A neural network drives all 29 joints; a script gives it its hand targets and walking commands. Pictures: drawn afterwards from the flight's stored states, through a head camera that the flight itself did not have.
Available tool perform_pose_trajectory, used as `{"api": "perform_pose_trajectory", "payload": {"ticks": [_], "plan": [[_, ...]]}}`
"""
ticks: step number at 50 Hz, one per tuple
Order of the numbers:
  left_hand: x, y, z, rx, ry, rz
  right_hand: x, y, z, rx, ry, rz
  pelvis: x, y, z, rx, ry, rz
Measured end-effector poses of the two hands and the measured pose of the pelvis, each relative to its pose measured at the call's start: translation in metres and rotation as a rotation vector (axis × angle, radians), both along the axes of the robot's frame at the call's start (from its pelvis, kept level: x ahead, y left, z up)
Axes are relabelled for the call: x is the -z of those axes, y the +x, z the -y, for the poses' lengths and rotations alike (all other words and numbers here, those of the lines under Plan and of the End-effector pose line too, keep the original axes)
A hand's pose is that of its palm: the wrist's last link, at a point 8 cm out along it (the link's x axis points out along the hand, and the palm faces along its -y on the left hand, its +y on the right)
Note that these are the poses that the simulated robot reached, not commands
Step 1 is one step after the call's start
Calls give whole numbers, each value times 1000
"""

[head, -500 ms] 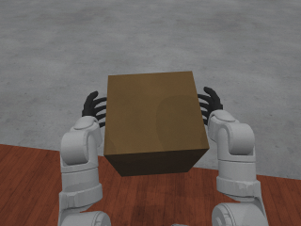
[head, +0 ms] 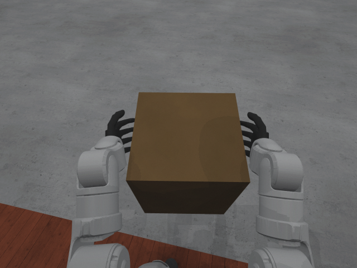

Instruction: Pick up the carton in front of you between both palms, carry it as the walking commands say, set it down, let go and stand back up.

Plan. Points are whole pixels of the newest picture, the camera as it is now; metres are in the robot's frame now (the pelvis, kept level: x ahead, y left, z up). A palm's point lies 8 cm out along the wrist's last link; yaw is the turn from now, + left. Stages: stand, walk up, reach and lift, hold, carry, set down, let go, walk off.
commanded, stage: carry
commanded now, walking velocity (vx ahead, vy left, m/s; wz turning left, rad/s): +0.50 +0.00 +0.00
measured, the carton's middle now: (185, 159) +0.35 +0.02 +0.04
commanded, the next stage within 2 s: none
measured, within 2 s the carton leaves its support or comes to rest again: neither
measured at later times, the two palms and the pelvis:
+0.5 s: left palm (147, 67) +0.66 +0.15 +0.09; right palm (241, 68) +0.65 -0.15 +0.10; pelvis +0.33 +0.00 -0.02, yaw +1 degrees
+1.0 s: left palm (150, 31) +0.96 +0.18 +0.08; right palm (221, 32) +0.97 -0.12 +0.07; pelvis +0.68 +0.02 -0.03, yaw +1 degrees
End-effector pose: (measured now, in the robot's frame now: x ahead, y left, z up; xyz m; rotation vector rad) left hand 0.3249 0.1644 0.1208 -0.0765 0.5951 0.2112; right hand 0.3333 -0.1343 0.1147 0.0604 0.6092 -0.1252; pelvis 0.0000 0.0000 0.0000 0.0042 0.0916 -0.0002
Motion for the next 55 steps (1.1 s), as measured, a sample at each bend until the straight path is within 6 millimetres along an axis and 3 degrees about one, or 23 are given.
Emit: {"api": "perform_pose_trajectory", "payload": {"ticks": [2,4,9,13,20,24,28,33,37,45,51,55], "plan": [[14,36,-1,27,-6,5,9,30,-1,22,-18,4,15,35,-6,8,-10,17],[30,67,1,59,-10,-23,20,53,2,41,-41,-23,21,58,-9,5,10,15],[52,122,12,94,-19,-118,46,93,11,98,-20,-120,13,111,-21,9,-7,8],[52,169,12,91,-32,-100,45,140,11,111,-5,-103,6,156,-26,18,-16,-6],[38,258,10,72,-36,-19,26,239,9,92,-5,-21,5,249,-18,3,-20,-12],[30,319,16,63,-20,25,19,304,15,69,-10,24,14,312,-8,-10,-11,-7],[29,379,18,33,14,42,26,374,18,17,-10,42,32,376,3,-26,-15,11],[38,425,8,-25,5,-42,32,439,7,-37,-13,-39,25,432,13,-27,-4,3],[35,468,2,-49,-8,-56,28,486,1,-38,4,-54,14,479,16,-37,10,-8],[25,571,-2,-40,-25,-18,27,576,-2,6,30,-20,10,592,-1,-36,26,-21],[49,648,-18,9,-28,-13,47,644,-19,22,-1,-14,32,693,-28,-19,29,6],[60,686,-23,47,-22,-90,54,675,-24,38,-27,-90,22,741,-38,9,14,2]]}}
